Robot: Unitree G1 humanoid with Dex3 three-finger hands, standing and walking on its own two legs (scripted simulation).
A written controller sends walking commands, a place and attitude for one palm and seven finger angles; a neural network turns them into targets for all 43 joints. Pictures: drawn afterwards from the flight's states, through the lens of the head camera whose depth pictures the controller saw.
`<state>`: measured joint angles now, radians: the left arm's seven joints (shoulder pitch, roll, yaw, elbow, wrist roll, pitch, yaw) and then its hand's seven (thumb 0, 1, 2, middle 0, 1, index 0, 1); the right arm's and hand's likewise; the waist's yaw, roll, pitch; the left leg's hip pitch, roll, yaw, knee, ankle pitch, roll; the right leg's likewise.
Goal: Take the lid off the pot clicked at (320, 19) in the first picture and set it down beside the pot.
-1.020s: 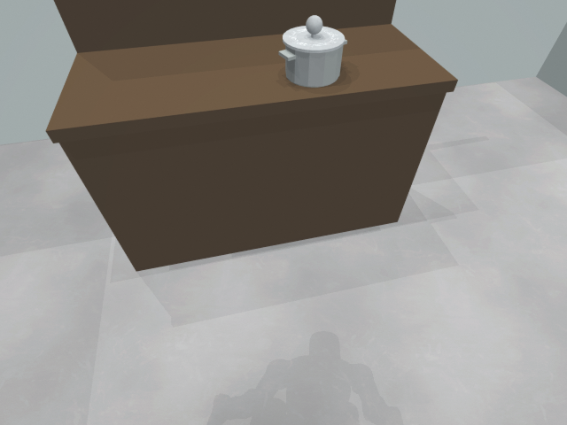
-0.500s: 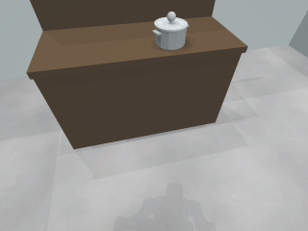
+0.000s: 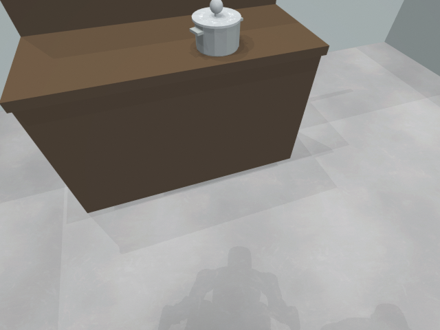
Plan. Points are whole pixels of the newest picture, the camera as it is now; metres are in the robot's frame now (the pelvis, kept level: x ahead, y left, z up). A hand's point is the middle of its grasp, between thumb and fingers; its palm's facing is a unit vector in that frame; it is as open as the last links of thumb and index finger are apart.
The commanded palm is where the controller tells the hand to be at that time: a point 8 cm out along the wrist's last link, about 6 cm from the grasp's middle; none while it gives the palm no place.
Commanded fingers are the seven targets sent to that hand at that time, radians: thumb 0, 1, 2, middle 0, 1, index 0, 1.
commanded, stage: walk to a spot facing it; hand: left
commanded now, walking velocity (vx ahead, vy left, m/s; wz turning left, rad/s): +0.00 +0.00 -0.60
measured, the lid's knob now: (216, 6) +1.13 +0.09 +0.11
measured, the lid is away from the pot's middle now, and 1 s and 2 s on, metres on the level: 0.00 0.00 0.00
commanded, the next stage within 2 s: turn to face it in 1.56 s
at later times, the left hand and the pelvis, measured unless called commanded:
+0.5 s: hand out of the picture +0.07 +0.14 -0.14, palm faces -0.15 -0.95 -0.26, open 7.4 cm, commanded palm none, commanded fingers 0.00 0.90 0.90 -0.20 -0.30 -0.20 -0.30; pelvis +0.05 -0.05 +0.01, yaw -16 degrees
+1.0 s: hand (189, 216) +0.42 +0.11 -0.16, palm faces -0.49 -0.84 -0.23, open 7.4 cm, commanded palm none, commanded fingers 0.00 0.90 0.90 -0.20 -0.30 -0.20 -0.30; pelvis +0.26 -0.05 +0.00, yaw -35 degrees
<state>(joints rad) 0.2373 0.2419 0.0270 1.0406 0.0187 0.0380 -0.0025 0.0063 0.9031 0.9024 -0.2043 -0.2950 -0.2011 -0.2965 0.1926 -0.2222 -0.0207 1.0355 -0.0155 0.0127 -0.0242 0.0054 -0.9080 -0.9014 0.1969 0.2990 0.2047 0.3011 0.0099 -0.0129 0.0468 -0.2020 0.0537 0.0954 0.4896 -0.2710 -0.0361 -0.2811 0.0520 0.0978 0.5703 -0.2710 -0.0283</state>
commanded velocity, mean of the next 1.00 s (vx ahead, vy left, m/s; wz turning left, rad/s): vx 0.28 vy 0.00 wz -0.59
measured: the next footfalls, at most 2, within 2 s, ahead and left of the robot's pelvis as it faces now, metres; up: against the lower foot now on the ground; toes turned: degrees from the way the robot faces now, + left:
left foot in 0.80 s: +0.32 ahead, +0.05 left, +0.00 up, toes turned -28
right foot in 1.28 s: +0.43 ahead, -0.31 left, +0.00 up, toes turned -53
